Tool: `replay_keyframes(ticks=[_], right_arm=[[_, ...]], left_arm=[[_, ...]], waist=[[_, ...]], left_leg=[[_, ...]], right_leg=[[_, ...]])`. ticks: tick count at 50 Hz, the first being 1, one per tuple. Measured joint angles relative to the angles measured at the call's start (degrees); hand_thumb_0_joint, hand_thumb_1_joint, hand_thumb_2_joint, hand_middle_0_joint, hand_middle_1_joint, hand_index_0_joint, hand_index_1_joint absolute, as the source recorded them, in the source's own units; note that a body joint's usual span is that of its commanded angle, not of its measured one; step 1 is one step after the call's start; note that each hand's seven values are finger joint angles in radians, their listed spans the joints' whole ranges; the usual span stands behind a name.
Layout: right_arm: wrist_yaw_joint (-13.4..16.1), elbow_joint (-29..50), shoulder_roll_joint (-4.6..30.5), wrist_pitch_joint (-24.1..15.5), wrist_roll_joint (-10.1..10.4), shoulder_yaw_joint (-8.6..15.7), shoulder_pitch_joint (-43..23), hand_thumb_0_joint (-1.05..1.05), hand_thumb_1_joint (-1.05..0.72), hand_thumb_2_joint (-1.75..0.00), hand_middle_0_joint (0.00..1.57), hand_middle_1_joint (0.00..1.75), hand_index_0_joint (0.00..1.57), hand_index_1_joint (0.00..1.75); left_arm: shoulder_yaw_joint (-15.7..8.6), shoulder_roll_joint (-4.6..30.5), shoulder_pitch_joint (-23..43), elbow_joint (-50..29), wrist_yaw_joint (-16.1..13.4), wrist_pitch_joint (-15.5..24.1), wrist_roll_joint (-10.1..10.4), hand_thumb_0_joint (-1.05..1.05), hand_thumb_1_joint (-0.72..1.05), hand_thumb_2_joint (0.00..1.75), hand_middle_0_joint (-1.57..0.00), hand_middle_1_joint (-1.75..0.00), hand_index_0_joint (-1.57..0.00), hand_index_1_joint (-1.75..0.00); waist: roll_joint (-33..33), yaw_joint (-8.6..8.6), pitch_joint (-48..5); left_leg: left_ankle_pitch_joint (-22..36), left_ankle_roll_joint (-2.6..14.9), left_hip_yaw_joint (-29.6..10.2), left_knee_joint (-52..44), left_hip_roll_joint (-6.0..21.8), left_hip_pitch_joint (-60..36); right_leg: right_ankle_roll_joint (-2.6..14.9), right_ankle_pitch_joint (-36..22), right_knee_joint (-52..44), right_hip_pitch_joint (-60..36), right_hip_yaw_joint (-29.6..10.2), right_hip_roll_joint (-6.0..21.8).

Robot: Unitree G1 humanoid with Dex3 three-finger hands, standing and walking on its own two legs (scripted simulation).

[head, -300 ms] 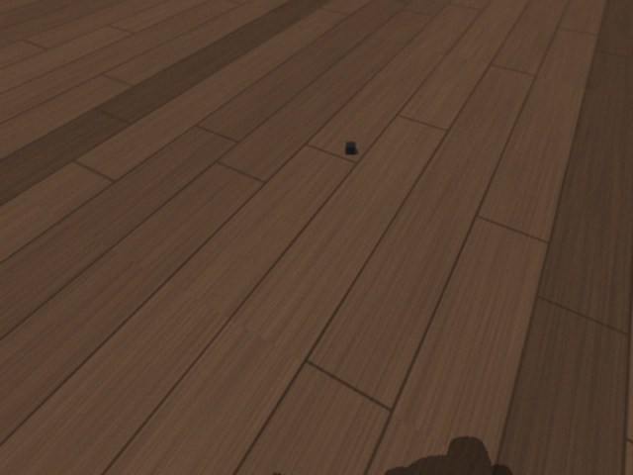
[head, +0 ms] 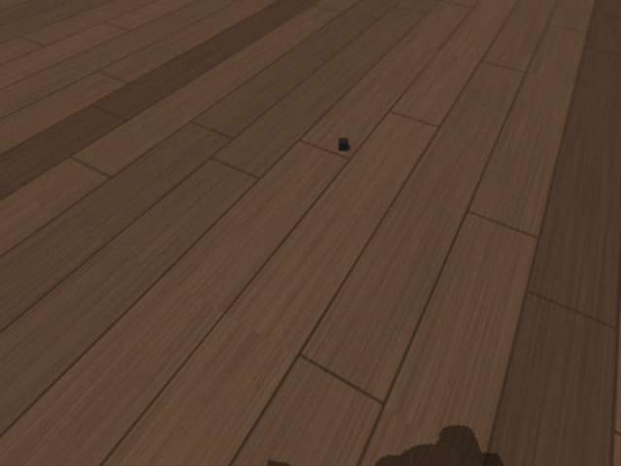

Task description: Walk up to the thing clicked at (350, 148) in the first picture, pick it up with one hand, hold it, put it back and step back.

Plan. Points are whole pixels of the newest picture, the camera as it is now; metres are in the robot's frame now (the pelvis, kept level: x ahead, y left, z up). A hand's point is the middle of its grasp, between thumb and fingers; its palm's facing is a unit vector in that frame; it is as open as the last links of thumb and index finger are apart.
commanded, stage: stand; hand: left
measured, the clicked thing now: (343, 144) +1.71 -0.23 -0.76
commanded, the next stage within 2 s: walk up in 0.82 s
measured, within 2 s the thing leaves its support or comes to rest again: neither
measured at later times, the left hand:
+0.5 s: hand out of the picture +0.08 +0.25 -0.15, palm faces -0.03 -0.94 -0.35, open 7.4 cm
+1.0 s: hand out of the picture +0.11 +0.26 -0.15, palm faces -0.12 -0.92 -0.36, open 7.4 cm
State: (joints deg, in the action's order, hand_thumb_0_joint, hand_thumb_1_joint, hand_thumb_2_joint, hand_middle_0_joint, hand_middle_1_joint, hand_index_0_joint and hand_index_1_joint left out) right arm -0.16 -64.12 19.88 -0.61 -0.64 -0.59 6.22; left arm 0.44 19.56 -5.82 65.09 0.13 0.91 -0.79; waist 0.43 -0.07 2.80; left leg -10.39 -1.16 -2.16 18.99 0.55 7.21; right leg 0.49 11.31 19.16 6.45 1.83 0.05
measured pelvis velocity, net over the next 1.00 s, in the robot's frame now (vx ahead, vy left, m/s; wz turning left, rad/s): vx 0.02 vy -0.02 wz -0.08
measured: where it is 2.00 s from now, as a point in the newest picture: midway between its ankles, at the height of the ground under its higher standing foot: (360, 373)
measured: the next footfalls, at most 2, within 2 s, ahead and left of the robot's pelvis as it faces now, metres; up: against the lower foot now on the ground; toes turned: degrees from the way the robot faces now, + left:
right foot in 1.14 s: +0.17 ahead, -0.23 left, +0.00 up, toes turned -13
left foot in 1.58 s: +0.45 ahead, -0.02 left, +0.00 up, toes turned -8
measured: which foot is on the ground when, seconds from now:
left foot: down 0.00-1.00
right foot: down 0.00-0.88, up 0.90-1.00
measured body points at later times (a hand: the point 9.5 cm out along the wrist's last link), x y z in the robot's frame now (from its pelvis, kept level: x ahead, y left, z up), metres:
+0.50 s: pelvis +0.01 +0.00 +0.00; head +0.02 +0.00 +0.45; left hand +0.09 +0.30 -0.13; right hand +0.09 -0.30 -0.13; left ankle +0.00 +0.13 -0.75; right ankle -0.01 -0.11 -0.75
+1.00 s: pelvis +0.02 -0.02 -0.01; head +0.03 -0.02 +0.44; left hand +0.12 +0.31 -0.12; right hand +0.06 -0.34 -0.12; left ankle +0.00 +0.13 -0.75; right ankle +0.02 -0.15 -0.71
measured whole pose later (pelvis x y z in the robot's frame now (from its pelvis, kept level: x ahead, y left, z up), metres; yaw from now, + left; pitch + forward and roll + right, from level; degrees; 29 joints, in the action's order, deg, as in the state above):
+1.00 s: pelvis +0.02 -0.02 -0.01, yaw -5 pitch -1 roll +2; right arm -2.1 -57.9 21.9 -4.3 -2.8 4.3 12.4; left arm -4.1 24.3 -11.1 60.1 4.9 -0.4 -2.4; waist -1.4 1.3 0.9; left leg -15.2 0.7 2.5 20.7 1.6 5.5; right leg 1.1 23.4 47.3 22.4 -1.9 2.2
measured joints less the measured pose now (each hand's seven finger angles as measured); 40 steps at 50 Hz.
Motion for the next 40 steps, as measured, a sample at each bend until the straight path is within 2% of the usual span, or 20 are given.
replay_keyframes(ticks=[40], right_arm=[[0.1,-0.1,0.0,0.1,0.0,0.2,0.2,0.00,-0.91,-0.90,0.20,0.30,0.20,0.30]], left_arm=[[-0.4,0.2,-0.6,-0.1,-0.1,-0.1,-0.1,0.00,0.90,0.90,-0.21,-0.30,-0.20,-0.30]], waist=[[-0.1,-0.01,-0.1]], left_leg=[[0.1,0.16,0.2,-1.2,0.0,-1.2]], right_leg=[[-0.19,-0.4,-1.5,-1.2,-0.2,0.1]])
